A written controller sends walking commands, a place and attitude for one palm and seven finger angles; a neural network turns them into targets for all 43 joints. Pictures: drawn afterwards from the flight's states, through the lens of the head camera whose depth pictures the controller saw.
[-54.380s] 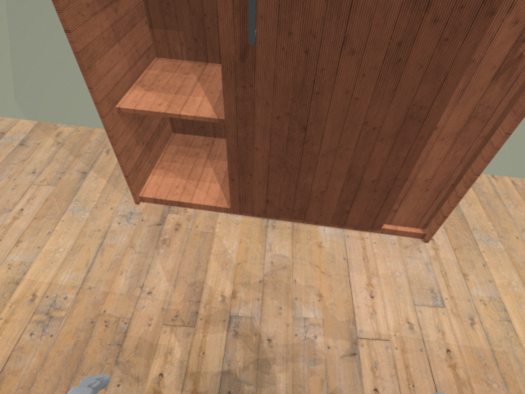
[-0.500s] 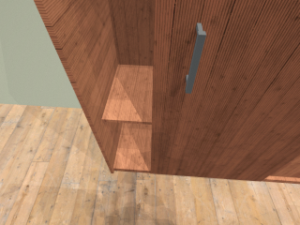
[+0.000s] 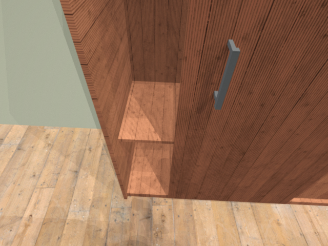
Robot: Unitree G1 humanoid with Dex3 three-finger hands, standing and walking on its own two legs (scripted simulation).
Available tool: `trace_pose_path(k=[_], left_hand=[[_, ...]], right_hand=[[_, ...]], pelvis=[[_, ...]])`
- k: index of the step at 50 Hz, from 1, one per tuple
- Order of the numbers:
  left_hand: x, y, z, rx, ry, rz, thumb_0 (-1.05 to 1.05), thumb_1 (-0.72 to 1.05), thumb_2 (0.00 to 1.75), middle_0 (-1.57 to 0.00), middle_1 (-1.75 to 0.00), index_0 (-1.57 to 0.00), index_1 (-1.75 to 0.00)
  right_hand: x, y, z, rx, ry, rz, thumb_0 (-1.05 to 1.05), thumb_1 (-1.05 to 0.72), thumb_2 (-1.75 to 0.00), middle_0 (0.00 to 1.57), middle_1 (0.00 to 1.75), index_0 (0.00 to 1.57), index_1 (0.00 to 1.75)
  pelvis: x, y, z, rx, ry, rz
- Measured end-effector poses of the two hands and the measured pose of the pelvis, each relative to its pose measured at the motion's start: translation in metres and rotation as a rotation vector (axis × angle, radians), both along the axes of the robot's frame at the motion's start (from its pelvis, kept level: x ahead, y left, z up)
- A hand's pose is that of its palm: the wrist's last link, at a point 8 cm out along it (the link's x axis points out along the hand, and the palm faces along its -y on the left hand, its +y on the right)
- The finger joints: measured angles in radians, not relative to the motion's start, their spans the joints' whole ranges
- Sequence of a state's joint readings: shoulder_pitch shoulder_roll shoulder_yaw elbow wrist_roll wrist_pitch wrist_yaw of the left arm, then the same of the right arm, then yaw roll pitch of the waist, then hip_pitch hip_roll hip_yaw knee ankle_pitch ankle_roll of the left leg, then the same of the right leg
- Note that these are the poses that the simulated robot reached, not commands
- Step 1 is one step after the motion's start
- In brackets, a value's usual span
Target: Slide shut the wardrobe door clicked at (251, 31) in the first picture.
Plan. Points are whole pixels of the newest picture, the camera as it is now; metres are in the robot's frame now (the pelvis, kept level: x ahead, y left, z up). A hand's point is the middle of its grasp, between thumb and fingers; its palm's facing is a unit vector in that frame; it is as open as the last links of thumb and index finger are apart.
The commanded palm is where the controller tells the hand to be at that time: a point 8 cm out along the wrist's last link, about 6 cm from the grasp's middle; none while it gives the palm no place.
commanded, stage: come to a stop and stand still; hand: right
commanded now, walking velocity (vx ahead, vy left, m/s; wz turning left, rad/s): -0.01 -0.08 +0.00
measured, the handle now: (224, 77) +0.48 -0.13 +0.18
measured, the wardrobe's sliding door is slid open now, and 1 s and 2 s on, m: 0.25 0.25 0.25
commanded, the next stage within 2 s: look again from close up in 1.60 s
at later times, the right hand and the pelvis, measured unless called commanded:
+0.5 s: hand out of the picture +0.01 -0.16 -0.17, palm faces +0.04 +0.99 -0.16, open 7.3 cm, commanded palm none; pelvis +0.02 +0.01 +0.00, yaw +0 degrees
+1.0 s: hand out of the picture +0.03 -0.21 -0.17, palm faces +0.03 +0.97 -0.24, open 7.4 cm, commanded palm none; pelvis +0.00 -0.02 +0.00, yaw +0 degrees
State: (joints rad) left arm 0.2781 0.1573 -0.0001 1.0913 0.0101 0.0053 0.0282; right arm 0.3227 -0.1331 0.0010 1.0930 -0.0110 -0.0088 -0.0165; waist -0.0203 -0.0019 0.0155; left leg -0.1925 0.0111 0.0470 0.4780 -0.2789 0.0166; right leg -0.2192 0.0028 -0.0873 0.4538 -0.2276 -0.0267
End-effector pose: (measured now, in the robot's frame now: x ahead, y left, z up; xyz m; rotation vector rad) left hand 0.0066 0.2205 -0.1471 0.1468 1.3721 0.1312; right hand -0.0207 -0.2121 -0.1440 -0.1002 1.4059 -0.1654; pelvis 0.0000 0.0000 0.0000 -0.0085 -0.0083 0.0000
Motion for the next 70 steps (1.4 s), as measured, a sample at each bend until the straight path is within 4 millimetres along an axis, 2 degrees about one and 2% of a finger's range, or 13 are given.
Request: trace_pose_path(k=[7, 18, 27, 33, 39, 47, 54, 65, 70], left_hand=[[-0.003, 0.001, 0.000, -0.013, 0.033, 0.001, 0.01, 0.92, 0.90, -0.20, -0.30, -0.20, -0.30], [0.003, 0.001, 0.002, 0.000, 0.024, 0.004, 0.01, 0.92, 0.90, -0.20, -0.30, -0.20, -0.30], [0.003, 0.000, 0.004, 0.002, 0.023, 0.005, 0.01, 0.92, 0.90, -0.20, -0.30, -0.20, -0.30], [0.014, 0.005, -0.001, 0.015, -0.039, 0.000, 0.01, 0.92, 0.90, -0.20, -0.30, -0.20, -0.30], [0.033, 0.005, -0.001, 0.027, -0.112, -0.004, 0.01, 0.91, 0.90, -0.20, -0.30, -0.20, -0.30], [0.044, 0.001, 0.005, 0.033, -0.167, -0.023, 0.00, 0.91, 0.90, -0.20, -0.30, -0.20, -0.30], [0.028, -0.004, 0.009, 0.038, -0.141, -0.026, 0.00, 0.90, 0.90, -0.20, -0.30, -0.20, -0.30], [-0.022, -0.018, 0.008, 0.039, -0.013, 0.004, 0.00, 0.90, 0.90, -0.20, -0.30, -0.20, -0.30], [-0.039, -0.029, 0.006, 0.026, 0.029, 0.017, 0.00, 0.90, 0.90, -0.20, -0.30, -0.20, -0.30]], right_hand=[[0.000, 0.001, 0.003, -0.018, 0.024, -0.006, 0.01, -0.91, -0.90, 0.20, 0.30, 0.20, 0.30], [0.021, 0.007, 0.001, -0.003, -0.016, 0.011, 0.00, -0.91, -0.90, 0.20, 0.30, 0.20, 0.30], [0.022, 0.006, 0.000, 0.005, -0.015, 0.029, 0.00, -0.91, -0.90, 0.20, 0.30, 0.20, 0.30], [0.025, -0.011, 0.003, -0.037, -0.036, 0.037, 0.00, -0.91, -0.90, 0.20, 0.30, 0.20, 0.30], [0.037, -0.031, 0.004, -0.078, -0.085, 0.038, 0.00, -0.91, -0.90, 0.20, 0.30, 0.20, 0.30], [0.045, -0.043, 0.008, -0.086, -0.144, 0.051, 0.00, -0.91, -0.90, 0.20, 0.30, 0.20, 0.30], [0.032, -0.045, 0.006, -0.066, -0.125, 0.054, 0.00, -0.91, -0.90, 0.20, 0.30, 0.20, 0.30], [-0.010, -0.044, -0.002, -0.024, -0.013, 0.038, 0.00, -0.91, -0.90, 0.20, 0.30, 0.20, 0.30], [-0.025, -0.043, -0.003, -0.011, 0.025, 0.027, 0.00, -0.91, -0.90, 0.20, 0.30, 0.20, 0.30]], pelvis=[[0.007, 0.005, 0.002, -0.001, 0.006, 0.000], [0.015, 0.006, 0.003, -0.001, -0.004, 0.005], [0.016, 0.005, 0.004, 0.002, -0.009, 0.003], [0.013, -0.001, -0.002, 0.013, 0.002, -0.012], [0.013, -0.007, -0.004, 0.009, -0.020, -0.004], [0.003, -0.014, -0.003, 0.010, -0.043, 0.002], [-0.007, -0.021, 0.000, 0.013, -0.045, 0.003], [-0.016, -0.031, 0.001, 0.017, -0.038, 0.001], [-0.019, -0.036, 0.001, 0.017, -0.038, 0.000]])
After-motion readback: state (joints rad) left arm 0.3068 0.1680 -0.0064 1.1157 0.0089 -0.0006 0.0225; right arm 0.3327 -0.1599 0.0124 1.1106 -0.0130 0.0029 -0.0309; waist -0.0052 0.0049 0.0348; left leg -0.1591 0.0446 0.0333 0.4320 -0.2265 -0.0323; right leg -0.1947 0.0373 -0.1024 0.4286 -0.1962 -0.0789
